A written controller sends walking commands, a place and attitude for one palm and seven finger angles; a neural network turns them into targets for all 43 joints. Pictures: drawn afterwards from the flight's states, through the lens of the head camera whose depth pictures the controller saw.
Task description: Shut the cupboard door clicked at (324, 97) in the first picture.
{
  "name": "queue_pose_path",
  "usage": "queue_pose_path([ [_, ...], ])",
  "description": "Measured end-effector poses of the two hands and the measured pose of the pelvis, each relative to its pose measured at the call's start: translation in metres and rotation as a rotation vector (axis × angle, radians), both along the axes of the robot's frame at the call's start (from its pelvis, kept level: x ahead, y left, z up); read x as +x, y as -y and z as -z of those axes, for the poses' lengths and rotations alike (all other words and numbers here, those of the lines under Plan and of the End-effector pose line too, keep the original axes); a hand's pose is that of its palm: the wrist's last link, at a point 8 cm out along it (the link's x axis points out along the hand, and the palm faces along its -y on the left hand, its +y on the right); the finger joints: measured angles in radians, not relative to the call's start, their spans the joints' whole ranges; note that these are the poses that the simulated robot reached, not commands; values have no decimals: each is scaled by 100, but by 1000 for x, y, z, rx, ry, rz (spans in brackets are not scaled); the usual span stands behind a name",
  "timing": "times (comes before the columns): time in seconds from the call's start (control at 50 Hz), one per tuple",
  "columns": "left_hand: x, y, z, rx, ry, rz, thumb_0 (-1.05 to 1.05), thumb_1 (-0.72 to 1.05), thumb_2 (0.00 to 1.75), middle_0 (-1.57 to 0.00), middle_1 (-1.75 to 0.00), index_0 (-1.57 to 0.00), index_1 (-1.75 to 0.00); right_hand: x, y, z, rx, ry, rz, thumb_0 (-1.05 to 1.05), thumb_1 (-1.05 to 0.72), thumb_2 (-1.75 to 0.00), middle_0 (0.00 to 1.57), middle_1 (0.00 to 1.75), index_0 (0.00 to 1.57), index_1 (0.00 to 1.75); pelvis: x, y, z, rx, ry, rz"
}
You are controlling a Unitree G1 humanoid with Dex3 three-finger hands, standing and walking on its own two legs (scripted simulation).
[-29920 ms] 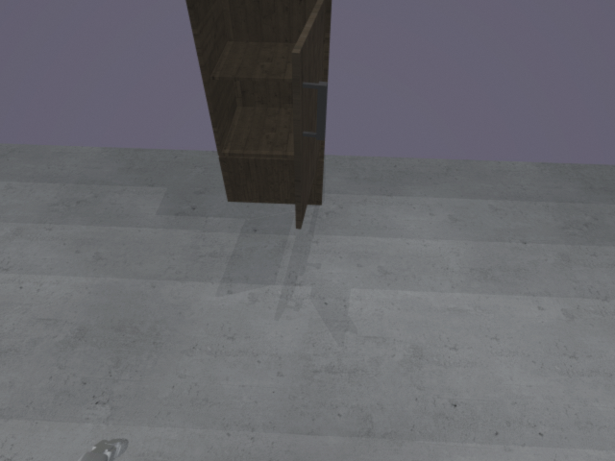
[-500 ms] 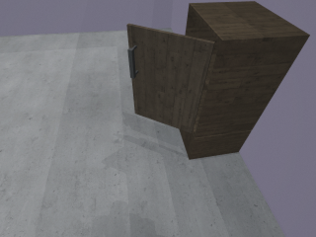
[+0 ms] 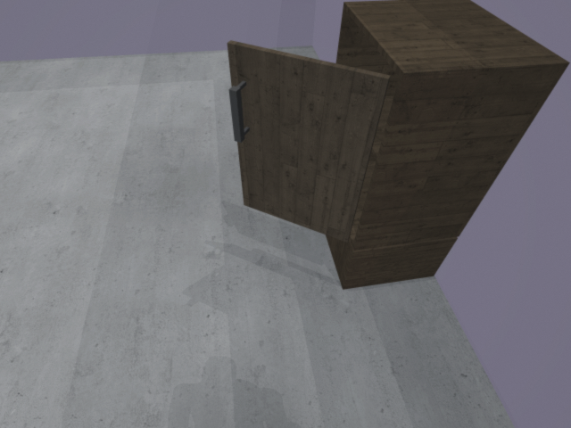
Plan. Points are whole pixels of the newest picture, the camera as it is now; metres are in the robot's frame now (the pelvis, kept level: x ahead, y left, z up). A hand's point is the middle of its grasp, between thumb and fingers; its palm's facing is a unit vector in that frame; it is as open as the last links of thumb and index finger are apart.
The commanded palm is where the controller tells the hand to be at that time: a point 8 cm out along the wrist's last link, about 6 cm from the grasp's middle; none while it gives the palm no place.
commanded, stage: walk to a spot facing it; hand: left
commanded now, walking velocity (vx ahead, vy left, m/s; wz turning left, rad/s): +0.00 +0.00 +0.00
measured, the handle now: (241, 112) +0.89 +0.18 -0.05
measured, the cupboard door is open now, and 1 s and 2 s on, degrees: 55 55 55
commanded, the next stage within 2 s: none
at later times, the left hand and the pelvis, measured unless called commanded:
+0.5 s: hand out of the picture +0.02 +0.24 -0.19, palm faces +0.26 -0.94 -0.24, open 7.4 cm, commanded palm none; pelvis +0.00 +0.02 -0.02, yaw +15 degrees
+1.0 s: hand out of the picture -0.04 +0.16 -0.15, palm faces +0.54 -0.79 -0.30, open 7.4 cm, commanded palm none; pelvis +0.02 -0.05 +0.00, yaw +35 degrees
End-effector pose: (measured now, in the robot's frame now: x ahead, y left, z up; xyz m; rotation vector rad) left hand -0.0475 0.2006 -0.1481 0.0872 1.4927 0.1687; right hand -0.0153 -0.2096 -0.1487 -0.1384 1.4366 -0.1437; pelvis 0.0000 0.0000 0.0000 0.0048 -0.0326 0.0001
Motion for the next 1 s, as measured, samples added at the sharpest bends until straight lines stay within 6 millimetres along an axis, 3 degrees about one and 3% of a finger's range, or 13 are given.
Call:
queue_pose_path([
  [0.14,7,-1,3,8,16,-17,0,91,90,-20,-30,-20,-30,6,5,2,-2,-1,-12,1,-92,-90,20,30,20,30,1,3,3,-2,0,-21],
  [0.24,13,-12,13,26,49,-64,0,91,90,-20,-30,-20,-30,13,9,8,-17,-26,-47,1,-91,-90,20,30,20,30,2,0,12,-21,8,-83],
  [0.4,29,-52,32,55,128,-155,0,91,90,-20,-30,-20,-30,65,8,11,-78,34,-176,1,-91,-90,20,30,20,30,4,-19,30,-5,8,-204],
  [0.52,56,-84,1,125,225,-170,0,91,90,-20,-30,-20,-30,98,4,-5,-81,95,-275,0,-91,-90,20,30,20,30,-4,-22,12,-28,-27,-270],
  [0.62,75,-96,-23,184,336,-199,0,91,90,-20,-30,-19,-30,128,7,-16,-74,128,-354,0,-91,-90,20,30,20,30,-4,-11,2,-49,-51,-334],
  [0.7,78,-89,-32,215,374,-230,0,91,90,-20,-30,-19,-30,153,17,-18,-67,157,-404,1,-91,-90,20,30,20,30,-1,6,2,-53,-59,-388],
  [0.78,66,-67,-34,245,382,-273,0,91,90,-20,-30,-19,-30,180,33,-8,-48,181,-445,1,-91,-90,20,30,20,30,5,27,8,-35,-66,-445],
  [0.88,21,-29,-34,254,285,-355,0,91,90,-20,-30,-20,-30,213,40,-2,-26,194,-506,1,-91,-90,20,30,20,30,10,42,7,-15,-56,-517],
  [1.0,-24,7,-29,217,186,-482,0,91,90,-20,-30,-20,-30,236,23,-8,6,170,-611,1,-91,-90,20,30,20,30,18,49,1,21,-58,-618],
])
